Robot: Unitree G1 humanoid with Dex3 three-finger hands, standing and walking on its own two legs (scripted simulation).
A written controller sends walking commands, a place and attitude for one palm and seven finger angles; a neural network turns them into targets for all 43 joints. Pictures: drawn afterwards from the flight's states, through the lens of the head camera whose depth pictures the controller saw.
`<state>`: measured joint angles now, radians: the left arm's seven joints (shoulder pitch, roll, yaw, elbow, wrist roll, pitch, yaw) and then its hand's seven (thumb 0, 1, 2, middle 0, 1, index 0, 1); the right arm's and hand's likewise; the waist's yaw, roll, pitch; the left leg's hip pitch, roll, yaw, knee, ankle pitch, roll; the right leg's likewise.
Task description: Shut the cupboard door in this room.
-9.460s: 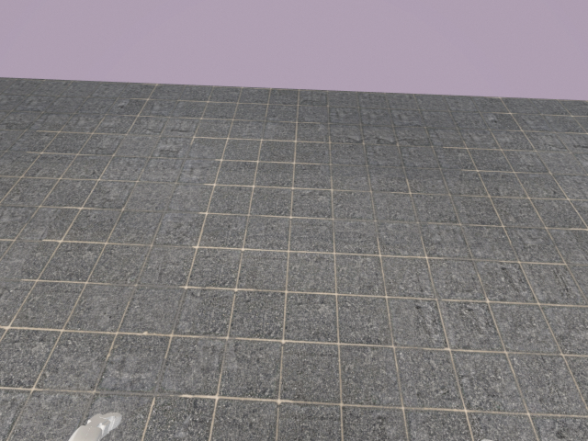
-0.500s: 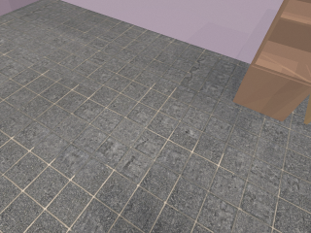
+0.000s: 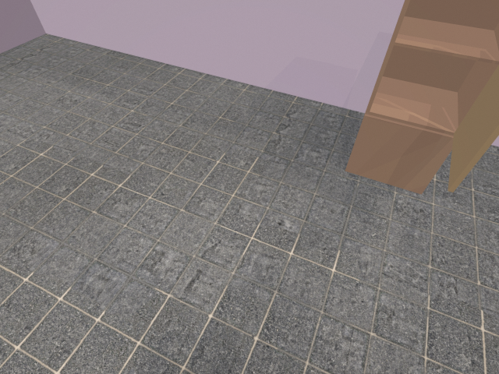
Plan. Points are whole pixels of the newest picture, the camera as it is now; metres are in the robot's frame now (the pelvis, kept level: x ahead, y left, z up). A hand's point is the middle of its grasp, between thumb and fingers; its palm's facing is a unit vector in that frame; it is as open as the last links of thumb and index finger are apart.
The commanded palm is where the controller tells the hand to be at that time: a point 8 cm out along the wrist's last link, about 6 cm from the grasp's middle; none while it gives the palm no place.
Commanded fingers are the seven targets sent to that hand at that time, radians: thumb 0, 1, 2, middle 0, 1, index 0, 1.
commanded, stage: turn or walk to find it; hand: left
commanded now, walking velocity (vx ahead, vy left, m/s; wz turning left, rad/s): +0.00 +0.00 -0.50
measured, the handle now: out of the picture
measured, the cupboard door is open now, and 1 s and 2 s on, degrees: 87 87 87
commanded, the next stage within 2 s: stand and wait in 0.06 s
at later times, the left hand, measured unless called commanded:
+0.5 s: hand out of the picture +0.06 +0.18 -0.17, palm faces -0.03 -0.97 -0.22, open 7.4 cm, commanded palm none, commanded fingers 0.00 0.90 0.90 -0.20 -0.30 -0.20 -0.30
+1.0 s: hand out of the picture +0.00 +0.19 -0.18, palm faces +0.12 -0.96 -0.25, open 7.4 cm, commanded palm none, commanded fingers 0.00 0.90 0.90 -0.20 -0.30 -0.20 -0.30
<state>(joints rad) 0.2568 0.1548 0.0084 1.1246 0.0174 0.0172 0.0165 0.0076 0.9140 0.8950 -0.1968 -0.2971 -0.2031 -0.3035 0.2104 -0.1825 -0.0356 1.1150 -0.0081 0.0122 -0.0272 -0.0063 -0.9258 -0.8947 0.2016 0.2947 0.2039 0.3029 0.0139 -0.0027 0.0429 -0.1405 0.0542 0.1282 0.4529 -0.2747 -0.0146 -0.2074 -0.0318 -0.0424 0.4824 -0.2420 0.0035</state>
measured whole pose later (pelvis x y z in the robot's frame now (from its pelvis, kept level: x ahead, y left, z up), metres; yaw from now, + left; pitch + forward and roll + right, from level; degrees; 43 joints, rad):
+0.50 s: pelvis -0.01 +0.00 +0.00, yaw -2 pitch -1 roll +1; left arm 0.18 0.17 0.01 1.07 0.02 0.00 0.02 0.00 0.91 0.90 -0.20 -0.30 -0.20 -0.30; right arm 0.28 -0.14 -0.03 1.12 -0.01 0.00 -0.01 0.01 -0.91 -0.89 0.20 0.29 0.20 0.30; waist -0.02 0.01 0.02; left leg -0.17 0.07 0.16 0.48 -0.28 -0.02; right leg -0.25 -0.02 -0.01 0.51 -0.24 0.00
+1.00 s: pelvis +0.00 -0.01 -0.01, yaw +5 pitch +1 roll +1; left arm 0.24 0.20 0.02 1.07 0.02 0.01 0.03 0.01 0.91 0.90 -0.19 -0.30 -0.20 -0.30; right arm 0.21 -0.18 -0.04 1.05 -0.01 0.01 -0.02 0.01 -0.91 -0.89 0.20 0.29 0.20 0.30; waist 0.01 -0.01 0.05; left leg -0.26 0.02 0.04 0.56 -0.30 -0.01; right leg -0.25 -0.05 -0.09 0.59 -0.33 0.00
